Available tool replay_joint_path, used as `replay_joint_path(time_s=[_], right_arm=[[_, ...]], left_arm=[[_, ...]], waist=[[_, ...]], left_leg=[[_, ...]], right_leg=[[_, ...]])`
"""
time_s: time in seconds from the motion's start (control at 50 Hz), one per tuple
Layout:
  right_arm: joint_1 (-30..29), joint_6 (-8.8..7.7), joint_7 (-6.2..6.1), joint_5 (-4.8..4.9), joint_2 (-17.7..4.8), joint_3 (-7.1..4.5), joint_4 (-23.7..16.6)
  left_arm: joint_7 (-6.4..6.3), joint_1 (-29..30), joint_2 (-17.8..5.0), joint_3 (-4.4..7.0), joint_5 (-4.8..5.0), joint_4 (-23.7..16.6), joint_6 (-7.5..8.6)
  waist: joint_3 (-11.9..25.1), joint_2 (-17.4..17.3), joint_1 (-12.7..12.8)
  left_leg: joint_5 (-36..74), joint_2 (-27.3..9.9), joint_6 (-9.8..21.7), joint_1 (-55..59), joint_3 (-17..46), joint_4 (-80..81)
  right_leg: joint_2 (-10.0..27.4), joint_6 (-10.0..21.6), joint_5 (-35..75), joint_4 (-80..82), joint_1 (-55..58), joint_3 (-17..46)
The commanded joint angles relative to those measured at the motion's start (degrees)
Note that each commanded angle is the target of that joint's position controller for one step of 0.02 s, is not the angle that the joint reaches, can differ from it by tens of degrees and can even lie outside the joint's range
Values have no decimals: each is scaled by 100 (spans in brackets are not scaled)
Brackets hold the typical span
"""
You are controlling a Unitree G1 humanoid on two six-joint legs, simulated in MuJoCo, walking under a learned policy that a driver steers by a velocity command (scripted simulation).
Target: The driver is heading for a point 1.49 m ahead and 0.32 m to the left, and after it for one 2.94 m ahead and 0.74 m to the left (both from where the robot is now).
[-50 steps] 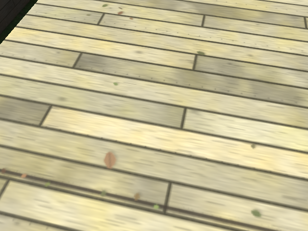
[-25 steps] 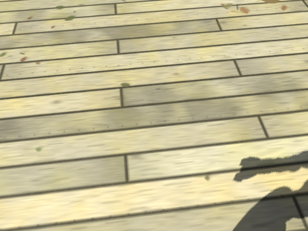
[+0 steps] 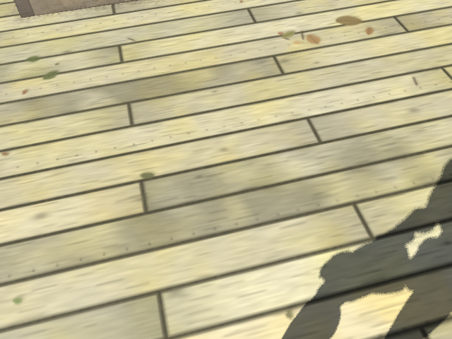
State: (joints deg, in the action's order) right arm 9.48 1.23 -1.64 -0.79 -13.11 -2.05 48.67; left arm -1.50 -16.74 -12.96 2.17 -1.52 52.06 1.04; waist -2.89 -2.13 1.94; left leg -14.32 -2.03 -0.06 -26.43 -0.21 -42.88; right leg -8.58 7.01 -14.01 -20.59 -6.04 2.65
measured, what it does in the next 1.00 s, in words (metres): steps on the spot: left foot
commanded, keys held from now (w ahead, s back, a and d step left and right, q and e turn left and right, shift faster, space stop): no key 1.00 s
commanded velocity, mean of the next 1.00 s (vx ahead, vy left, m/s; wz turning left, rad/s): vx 0.01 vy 0.00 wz -0.03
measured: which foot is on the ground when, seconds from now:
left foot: up 0.00-0.06, down 0.08-1.00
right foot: down 0.00-1.00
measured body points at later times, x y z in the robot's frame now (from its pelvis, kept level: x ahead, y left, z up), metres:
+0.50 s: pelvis +0.03 +0.02 +0.00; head +0.03 +0.02 +0.45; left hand +0.04 +0.27 -0.15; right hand +0.07 -0.23 -0.14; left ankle +0.05 +0.12 -0.74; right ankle -0.02 -0.08 -0.74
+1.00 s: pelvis +0.03 +0.01 +0.00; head +0.03 +0.01 +0.45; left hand +0.01 +0.24 -0.16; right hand +0.02 -0.21 -0.16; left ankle +0.05 +0.12 -0.74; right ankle -0.02 -0.08 -0.74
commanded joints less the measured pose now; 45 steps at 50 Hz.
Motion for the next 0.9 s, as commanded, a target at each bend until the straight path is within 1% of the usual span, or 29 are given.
replay_joint_path(time_s=[0.02,0.04,0.06,0.08,0.1,0.12,0.14,0.16,0.18,0.2,0.22,0.24,0.26,0.28,0.3,0.32,0.36,0.4,0.48,0.6,0.74,0.9], right_arm=[[169,-99,-82,40,-415,-72,-217],[356,-124,-103,38,-367,-58,-132],[644,-182,-127,-3,-375,-47,-29],[898,-250,-166,-64,-723,-97,23],[678,-238,-147,3,-922,-97,-22],[586,-211,-92,46,-664,-18,-20],[443,-218,-48,-7,-480,62,-9],[227,-200,-45,-42,-453,100,-9],[54,-181,-66,-45,-485,119,16],[34,-169,-79,-20,-559,104,74],[115,-160,-69,11,-642,74,128],[263,-153,-45,43,-659,61,173],[318,-143,-20,76,-617,49,240],[332,-141,-21,69,-610,45,323],[376,-144,-26,53,-558,47,400],[424,-158,-24,40,-535,49,460],[467,-190,-14,24,-505,50,551],[475,-192,-11,32,-483,53,647],[529,-153,-15,25,-424,74,847],[645,-132,-22,27,-370,113,1107],[779,-120,-34,29,-276,154,1345],[899,-117,-48,30,-163,183,1535]], left_arm=[[-44,-188,-705,97,-3,-108,13],[-59,-67,-684,72,40,-95,12],[-70,47,-661,42,107,-101,36],[-65,-133,-494,-27,133,-168,89],[-68,-791,-373,-11,162,62,11],[-114,-753,-509,14,100,189,-110],[-113,-461,-516,22,88,202,-173],[-86,-272,-438,7,105,216,-210],[-49,-233,-373,-18,106,270,-240],[-24,-246,-346,-41,97,345,-245],[-19,-216,-402,-52,63,413,-234],[-22,-116,-515,-51,32,435,-211],[-16,-106,-531,-49,67,562,-201],[-14,-99,-412,-84,77,635,-177],[-27,-87,-380,-97,89,702,-152],[-52,-70,-431,-89,93,747,-131],[-78,-48,-446,-99,105,837,-85],[-87,-21,-414,-117,108,915,-71],[-99,-59,-356,-160,103,1063,-77],[-112,-164,-307,-215,105,1220,-59],[-121,-283,-205,-265,107,1329,-40],[-129,-408,-91,-296,109,1387,-19]], waist=[[308,631,-63],[287,561,-203],[361,406,-392],[758,-110,-287],[792,-746,52],[870,-821,-85],[677,-685,-102],[584,-563,-32],[469,-565,84],[442,-569,122],[402,-466,48],[305,-301,-95],[-9,40,-155],[-79,86,-153],[-111,141,-159],[-40,178,-179],[125,209,-205],[138,219,-223],[4,238,-231],[-56,230,-233],[-121,231,-238],[-158,241,-246]], left_leg=[[-301,111,170,507,-10,782],[53,125,235,979,-22,1460],[1268,-83,300,1823,195,2281],[3298,-886,473,2749,990,2277],[5339,-1716,1280,2725,1612,1941],[5190,-1926,1652,2354,1851,2021],[4470,-1756,1564,2040,1781,2241],[3564,-1463,1326,1811,1535,2369],[2945,-1174,1023,1571,1248,2434],[2262,-901,736,1440,1043,2481],[1484,-702,522,1393,948,2542],[736,-569,383,1298,918,2641],[339,-409,339,1428,754,2749],[437,-407,335,1615,742,2679],[678,-408,346,1718,720,2599],[984,-421,368,1848,704,2513],[1429,-429,404,2020,666,2395],[1398,-407,401,2032,639,2381],[1154,-358,372,1946,615,2419],[1052,-322,339,1908,605,2426],[980,-299,307,1853,598,2414],[955,-286,285,1808,590,2383]], right_leg=[[1883,471,5044,-355,414,930],[1806,353,4805,-511,270,934],[1691,106,4322,-667,-103,918],[1366,-155,2893,-962,-506,759],[705,-320,-58,-1192,-704,385],[582,-325,-1273,-1300,-513,193],[575,-329,-1390,-1292,-429,207],[598,-356,-1192,-1046,-277,207],[684,-379,-582,-535,-16,206],[761,-411,114,-70,248,293],[860,-447,464,121,327,405],[1026,-467,482,178,269,526],[1077,-445,357,147,-175,537],[1101,-448,337,238,-306,551],[1126,-449,402,312,-354,559],[1145,-433,484,362,-344,571],[1182,-404,684,382,-272,568],[1198,-390,702,392,-256,560],[1227,-365,642,421,-315,562],[1260,-338,645,433,-345,563],[1273,-321,639,439,-382,550],[1276,-308,661,434,-410,535]])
